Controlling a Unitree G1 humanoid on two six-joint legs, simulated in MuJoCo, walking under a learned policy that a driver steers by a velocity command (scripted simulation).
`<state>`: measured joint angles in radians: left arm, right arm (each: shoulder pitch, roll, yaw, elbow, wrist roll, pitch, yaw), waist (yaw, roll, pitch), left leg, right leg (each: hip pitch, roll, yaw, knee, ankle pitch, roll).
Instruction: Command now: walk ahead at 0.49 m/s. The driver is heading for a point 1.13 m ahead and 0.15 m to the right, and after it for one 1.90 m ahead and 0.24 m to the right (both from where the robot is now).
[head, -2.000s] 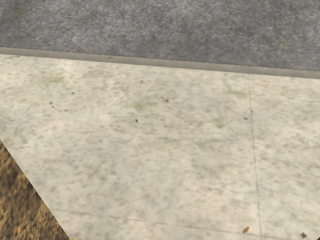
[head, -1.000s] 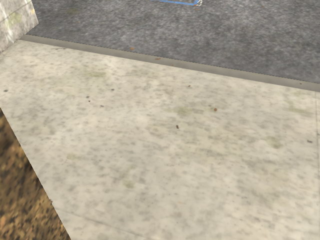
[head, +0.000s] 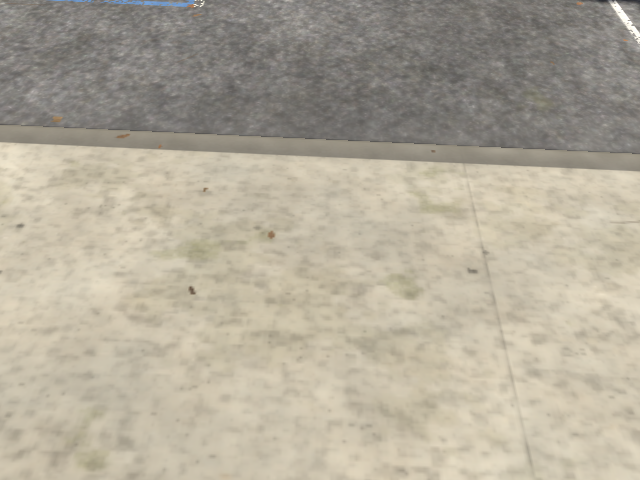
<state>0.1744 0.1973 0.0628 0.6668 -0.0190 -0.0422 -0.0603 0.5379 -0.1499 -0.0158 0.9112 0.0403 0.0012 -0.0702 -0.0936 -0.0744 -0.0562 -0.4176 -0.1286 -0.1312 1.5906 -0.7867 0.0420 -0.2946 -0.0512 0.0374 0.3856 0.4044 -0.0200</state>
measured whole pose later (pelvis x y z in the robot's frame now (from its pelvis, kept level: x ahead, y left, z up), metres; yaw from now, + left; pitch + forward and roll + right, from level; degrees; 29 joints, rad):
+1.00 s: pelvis +0.68 -0.02 -0.28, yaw -11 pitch +3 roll +0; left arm 0.07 0.22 0.05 0.72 -0.01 -0.08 -0.04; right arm 0.33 -0.21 -0.02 0.94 0.00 -0.11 0.00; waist -0.02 -0.01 0.02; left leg -0.27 -0.03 -0.03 1.19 -0.44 0.03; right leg -0.50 0.12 0.00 0.59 -0.15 -0.12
